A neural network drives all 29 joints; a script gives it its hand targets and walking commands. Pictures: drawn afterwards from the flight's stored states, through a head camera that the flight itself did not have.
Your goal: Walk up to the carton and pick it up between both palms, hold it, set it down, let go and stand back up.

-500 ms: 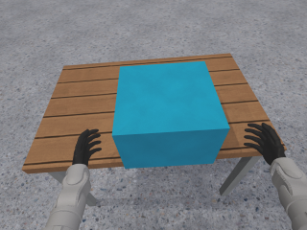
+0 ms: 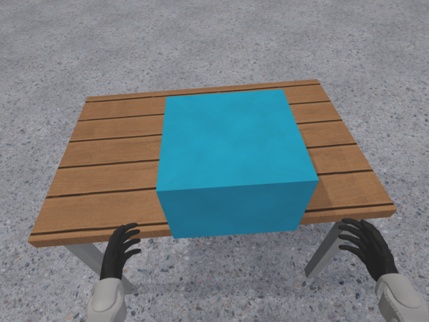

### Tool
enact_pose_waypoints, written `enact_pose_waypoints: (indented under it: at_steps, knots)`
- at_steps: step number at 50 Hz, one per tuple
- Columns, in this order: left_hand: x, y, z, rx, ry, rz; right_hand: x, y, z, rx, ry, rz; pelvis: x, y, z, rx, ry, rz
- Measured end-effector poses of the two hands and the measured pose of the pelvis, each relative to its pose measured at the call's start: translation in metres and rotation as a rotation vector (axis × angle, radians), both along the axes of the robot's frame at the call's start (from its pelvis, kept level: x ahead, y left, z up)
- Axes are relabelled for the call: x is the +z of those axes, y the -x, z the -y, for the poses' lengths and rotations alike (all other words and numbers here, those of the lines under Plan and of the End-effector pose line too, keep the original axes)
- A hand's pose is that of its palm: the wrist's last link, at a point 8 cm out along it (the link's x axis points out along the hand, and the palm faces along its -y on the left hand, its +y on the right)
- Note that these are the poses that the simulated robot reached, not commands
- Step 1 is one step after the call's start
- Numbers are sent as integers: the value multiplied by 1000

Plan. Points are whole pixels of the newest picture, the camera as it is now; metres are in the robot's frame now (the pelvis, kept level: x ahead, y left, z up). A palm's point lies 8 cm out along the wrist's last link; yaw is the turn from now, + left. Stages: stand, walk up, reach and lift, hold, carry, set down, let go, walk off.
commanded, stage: set down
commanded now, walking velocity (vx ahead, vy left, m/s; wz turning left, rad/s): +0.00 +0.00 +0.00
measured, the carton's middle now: (229, 161) +0.48 -0.02 -0.02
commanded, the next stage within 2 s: let go in 0.70 s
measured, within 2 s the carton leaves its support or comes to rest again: neither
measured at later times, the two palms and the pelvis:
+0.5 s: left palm (113, 292) +0.20 +0.23 -0.06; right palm (362, 286) +0.19 -0.25 -0.06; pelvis +0.02 +0.00 +0.00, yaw -1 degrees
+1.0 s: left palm (105, 314) +0.17 +0.24 -0.07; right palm (348, 311) +0.16 -0.22 -0.08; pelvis +0.02 +0.01 +0.01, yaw -2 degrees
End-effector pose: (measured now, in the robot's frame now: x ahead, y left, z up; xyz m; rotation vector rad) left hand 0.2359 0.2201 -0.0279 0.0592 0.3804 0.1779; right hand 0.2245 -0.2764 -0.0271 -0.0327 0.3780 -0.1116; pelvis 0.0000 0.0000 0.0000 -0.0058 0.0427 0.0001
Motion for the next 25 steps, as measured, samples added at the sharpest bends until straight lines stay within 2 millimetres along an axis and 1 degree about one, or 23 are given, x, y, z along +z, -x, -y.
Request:
enact_pose_waypoints:
  at_steps: [3,9,20,25]
  knots:
    - [-6,7,-2,2,-5,-34,-6,7,-2,-1,4,-22,0,0,-1,-2,-1,5]
    - [-15,14,-5,1,-10,-97,-17,16,-8,10,14,-79,0,-4,-2,-7,-2,20]
    - [-25,24,-6,-12,-14,-198,-24,26,-21,30,43,-151,3,-17,-4,-13,-1,47]
    - [-34,32,-6,-19,-12,-265,-29,30,-30,38,63,-194,5,-22,-5,-16,1,57]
